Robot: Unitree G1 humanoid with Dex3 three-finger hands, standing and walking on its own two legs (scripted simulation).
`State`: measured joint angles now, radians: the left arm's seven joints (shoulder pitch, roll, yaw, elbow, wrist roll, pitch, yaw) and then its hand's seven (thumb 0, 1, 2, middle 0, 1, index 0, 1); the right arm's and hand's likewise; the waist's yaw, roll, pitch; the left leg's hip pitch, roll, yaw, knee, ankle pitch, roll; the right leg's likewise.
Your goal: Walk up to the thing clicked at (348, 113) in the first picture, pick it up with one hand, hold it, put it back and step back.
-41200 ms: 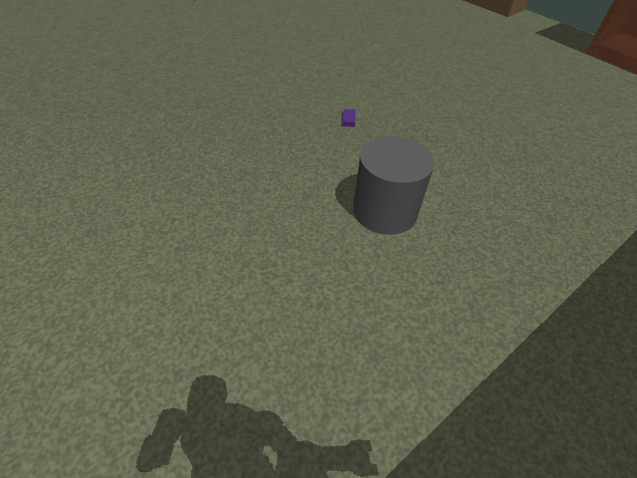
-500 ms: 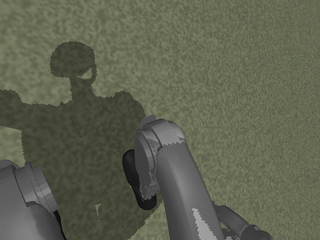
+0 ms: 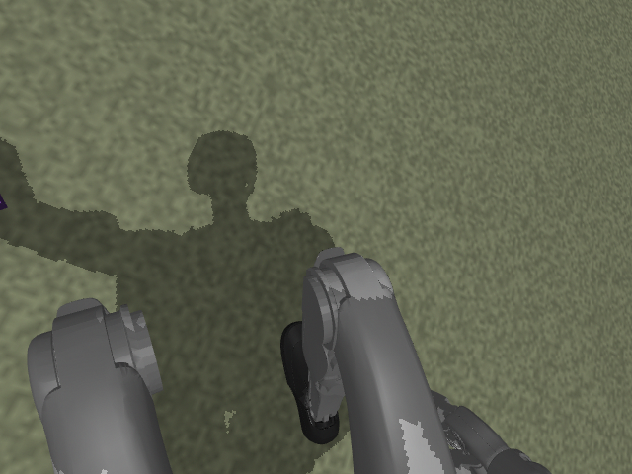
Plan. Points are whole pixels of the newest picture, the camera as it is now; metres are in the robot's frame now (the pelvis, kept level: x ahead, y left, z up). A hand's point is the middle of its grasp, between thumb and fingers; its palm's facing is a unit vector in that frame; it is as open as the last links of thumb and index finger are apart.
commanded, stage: settle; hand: left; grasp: from above
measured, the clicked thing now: out of the picture +0.44 +0.36 -0.24
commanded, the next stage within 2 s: lift in 0.32 s
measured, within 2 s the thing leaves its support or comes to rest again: neither
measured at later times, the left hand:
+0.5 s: hand out of the picture +0.42 +0.35 -0.15, palm faces -0.39 -0.14 -0.91, open 9.8 cm
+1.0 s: hand out of the picture +0.36 +0.35 -0.03, palm faces -0.42 -0.16 -0.89, open 9.8 cm
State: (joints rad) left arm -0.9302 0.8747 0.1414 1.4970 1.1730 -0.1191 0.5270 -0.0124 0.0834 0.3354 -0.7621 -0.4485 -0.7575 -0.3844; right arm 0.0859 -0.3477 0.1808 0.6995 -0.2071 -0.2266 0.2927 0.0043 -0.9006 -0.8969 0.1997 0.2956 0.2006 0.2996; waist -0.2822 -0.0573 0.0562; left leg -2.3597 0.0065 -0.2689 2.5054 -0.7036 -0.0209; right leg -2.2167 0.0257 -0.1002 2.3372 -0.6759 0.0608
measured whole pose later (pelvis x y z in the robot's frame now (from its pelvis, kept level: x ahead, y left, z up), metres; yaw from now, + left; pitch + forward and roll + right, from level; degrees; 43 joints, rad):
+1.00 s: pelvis -0.01 -0.01 +0.09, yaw +8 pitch +34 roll -7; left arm -0.66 0.64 0.06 0.98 1.07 -0.07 0.14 -0.01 0.07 0.38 -0.79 -0.39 -0.76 -0.36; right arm 0.17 -0.29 -0.02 0.66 -0.05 0.01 0.12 0.01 -0.89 -0.89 0.20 0.30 0.20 0.30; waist -0.14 0.05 -0.16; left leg -2.13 0.02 -0.13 2.18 -0.64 -0.02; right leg -2.05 -0.02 -0.02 2.10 -0.65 0.06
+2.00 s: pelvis +0.04 -0.01 +0.39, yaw +12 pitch +12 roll -2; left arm -0.32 0.39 -0.17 0.80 0.95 0.12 0.13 -0.03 0.11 0.28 -0.81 -0.36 -0.78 -0.33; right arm 0.24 -0.25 -0.03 0.74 0.04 -0.03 -0.06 0.01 -0.89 -0.90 0.20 0.30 0.20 0.30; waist -0.06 0.04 -0.09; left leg -0.83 0.06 -0.01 1.04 -0.43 -0.02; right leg -0.81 -0.03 0.00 1.00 -0.41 0.04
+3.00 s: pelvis +0.08 +0.00 +0.45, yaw +11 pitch +4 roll +0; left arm -0.31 0.34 -0.21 0.78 0.98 0.12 0.06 -0.04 0.10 0.24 -0.87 -0.21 -0.84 -0.20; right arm 0.24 -0.26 -0.05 0.71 0.04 0.04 -0.01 0.01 -0.89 -0.89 0.20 0.30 0.20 0.30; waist -0.02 0.04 -0.04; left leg -0.36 0.05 0.04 0.59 -0.29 -0.02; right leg -0.36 -0.04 0.02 0.59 -0.29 0.04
